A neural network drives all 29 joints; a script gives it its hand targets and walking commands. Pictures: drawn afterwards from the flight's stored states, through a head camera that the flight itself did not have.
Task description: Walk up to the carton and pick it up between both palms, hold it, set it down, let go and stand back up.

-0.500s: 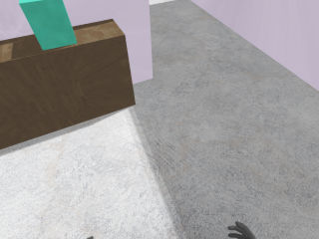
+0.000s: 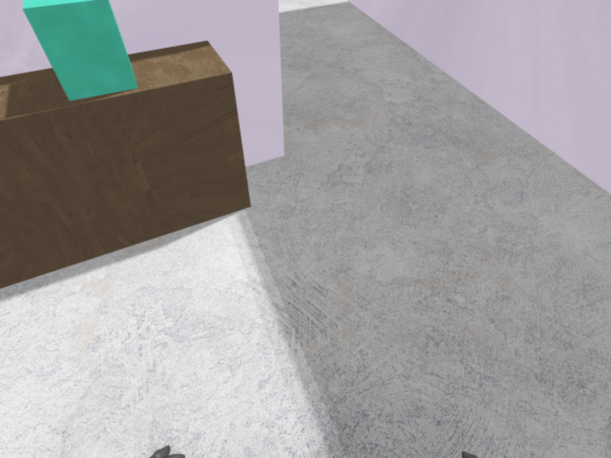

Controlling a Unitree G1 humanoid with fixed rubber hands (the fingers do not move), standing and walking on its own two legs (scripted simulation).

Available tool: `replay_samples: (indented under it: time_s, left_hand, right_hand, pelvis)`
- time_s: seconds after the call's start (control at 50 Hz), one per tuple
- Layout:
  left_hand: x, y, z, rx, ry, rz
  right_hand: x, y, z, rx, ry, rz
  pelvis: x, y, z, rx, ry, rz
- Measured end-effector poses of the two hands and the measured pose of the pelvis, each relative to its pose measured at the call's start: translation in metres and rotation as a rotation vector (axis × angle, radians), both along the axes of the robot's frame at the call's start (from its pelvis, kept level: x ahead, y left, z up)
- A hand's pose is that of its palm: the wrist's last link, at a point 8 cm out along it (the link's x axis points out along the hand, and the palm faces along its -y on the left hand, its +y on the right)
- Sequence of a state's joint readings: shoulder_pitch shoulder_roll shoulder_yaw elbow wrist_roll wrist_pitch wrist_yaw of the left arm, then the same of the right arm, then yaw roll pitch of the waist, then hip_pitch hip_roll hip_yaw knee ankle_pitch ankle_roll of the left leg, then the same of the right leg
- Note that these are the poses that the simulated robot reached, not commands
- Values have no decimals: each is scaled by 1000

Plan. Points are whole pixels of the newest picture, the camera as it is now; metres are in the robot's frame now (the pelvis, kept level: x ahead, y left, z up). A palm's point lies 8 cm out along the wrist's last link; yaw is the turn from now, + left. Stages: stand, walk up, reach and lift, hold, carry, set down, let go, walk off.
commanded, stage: stand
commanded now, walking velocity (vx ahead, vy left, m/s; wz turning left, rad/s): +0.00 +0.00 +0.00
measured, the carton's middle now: (85, 38) +1.27 +0.63 +0.01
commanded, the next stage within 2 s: walk up in 0.54 s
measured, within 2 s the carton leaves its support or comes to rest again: neither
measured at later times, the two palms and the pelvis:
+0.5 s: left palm out of the picture +0.07 +0.24 -0.12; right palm out of the picture +0.07 -0.23 -0.12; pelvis +0.01 +0.00 +0.01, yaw +0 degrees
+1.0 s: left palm out of the picture -0.02 +0.30 -0.11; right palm out of the picture +0.16 -0.22 -0.10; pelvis +0.05 +0.04 +0.01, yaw +9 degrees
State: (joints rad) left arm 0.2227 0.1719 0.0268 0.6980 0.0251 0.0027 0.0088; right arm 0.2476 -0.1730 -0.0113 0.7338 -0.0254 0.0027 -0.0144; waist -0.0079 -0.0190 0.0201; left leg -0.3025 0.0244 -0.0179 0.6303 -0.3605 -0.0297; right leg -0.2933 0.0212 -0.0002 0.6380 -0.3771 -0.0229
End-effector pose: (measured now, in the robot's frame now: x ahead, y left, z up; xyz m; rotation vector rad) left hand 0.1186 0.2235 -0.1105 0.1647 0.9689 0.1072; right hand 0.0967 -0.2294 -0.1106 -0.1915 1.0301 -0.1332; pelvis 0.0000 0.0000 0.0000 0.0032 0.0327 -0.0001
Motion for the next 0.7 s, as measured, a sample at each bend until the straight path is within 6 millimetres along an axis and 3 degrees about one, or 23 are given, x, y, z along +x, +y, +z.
replay_samples:
  time_s: [0.16, 0.36, 0.54, 0.7]
  left_hand:
    - [-4, 15, 1, 32, 38, 24]
    - [-25, 10, -9, 21, 123, 55]
    - [-51, 13, -12, 25, 191, 89]
    - [-86, 8, -14, 17, 284, 123]
  right_hand:
    - [-7, 6, -6, 25, 38, -26]
    - [-14, -4, -6, -10, 79, -49]
    - [-32, 2, -12, 4, 151, -58]
    - [-58, 3, -17, 18, 240, -69]
  pelvis:
    - [10, 2, 2, 1, -10, -5]
    - [14, 3, 4, 1, -20, -1]
    - [11, 2, 8, 1, -32, 1]
    - [6, 0, 12, 5, -42, 7]
